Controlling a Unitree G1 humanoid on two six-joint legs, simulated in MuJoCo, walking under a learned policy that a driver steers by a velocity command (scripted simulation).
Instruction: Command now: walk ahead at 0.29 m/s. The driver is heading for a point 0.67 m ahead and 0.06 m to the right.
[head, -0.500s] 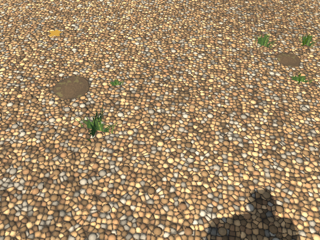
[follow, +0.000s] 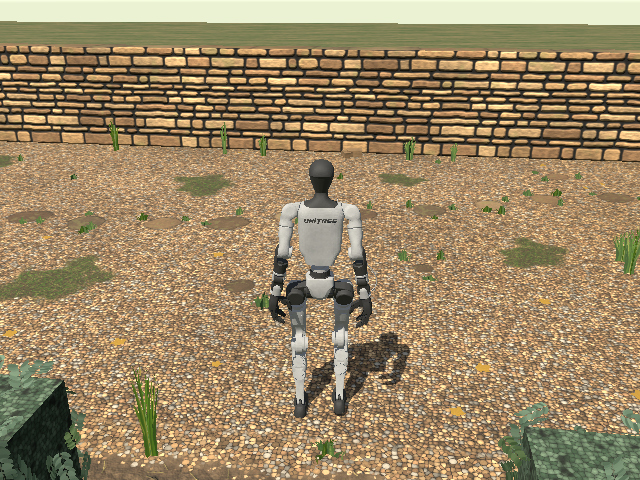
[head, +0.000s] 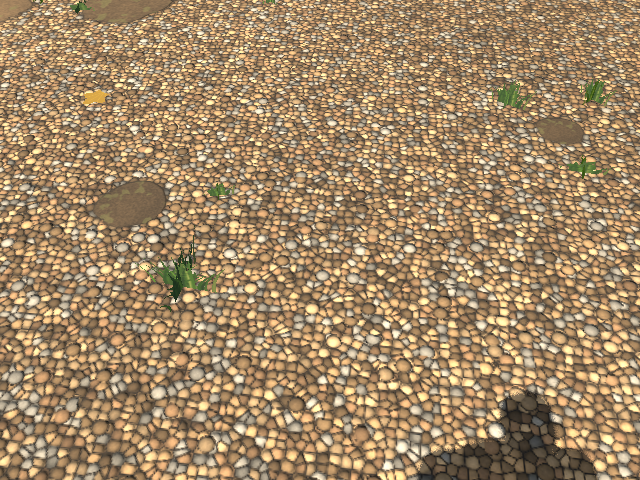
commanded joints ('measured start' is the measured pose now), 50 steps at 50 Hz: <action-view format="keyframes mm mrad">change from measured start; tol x32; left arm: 1 -61 49 14 -96 -4 -42 -19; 7 393 216 78 12 -18 -61 -7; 30 297 7 8 -61 -50 -94 -11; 50 -332 59 29 -246 -21 -48 -36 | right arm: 1 69 -146 -34 -18 -6 -17 4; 23 -464 -51 0 -274 5 -41 65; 30 107 -289 -85 -135 -43 -66 28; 50 164 -107 6 -55 1 -102 14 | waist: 1 -2 95 206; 7 172 -319 89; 30 -91 166 -243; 50 -25 84 101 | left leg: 1 -90 331 -408 -305 -380 180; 9 -647 89 -2 672 -112 40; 20 -592 72 132 392 193 -25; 28 12 -25 143 59 215 103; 31 394 441 -709 -181 -150 306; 36 -67 273 -218 -291 174 160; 50 126 194 34 -168 923 59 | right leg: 1 -211 -45 3 58 -34 -17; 5 305 30 -49 -274 134 -18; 8 326 -406 684 -606 -400 -166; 27 347 -204 33 -223 1284 -72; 29 121 -145 -2 218 888 -63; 30 -221 38 -31 631 6 -31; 50 -254 -8 -99 -79 461 4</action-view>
